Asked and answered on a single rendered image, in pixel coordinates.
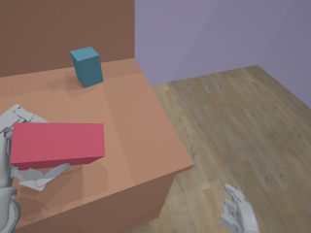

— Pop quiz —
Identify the robot right hand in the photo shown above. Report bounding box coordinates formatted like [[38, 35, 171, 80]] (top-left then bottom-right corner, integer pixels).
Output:
[[221, 183, 259, 233]]

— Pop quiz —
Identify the table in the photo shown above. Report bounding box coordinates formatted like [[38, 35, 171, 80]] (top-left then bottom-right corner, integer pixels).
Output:
[[0, 0, 194, 233]]

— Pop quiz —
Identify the sponge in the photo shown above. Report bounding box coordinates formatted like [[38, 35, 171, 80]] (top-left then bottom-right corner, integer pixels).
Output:
[[10, 122, 105, 171]]

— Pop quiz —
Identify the robot left hand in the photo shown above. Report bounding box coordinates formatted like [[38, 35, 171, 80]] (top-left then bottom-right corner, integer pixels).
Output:
[[0, 104, 71, 191]]

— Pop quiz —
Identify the robot left forearm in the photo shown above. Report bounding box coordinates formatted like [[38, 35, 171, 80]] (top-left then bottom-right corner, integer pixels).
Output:
[[0, 186, 21, 233]]

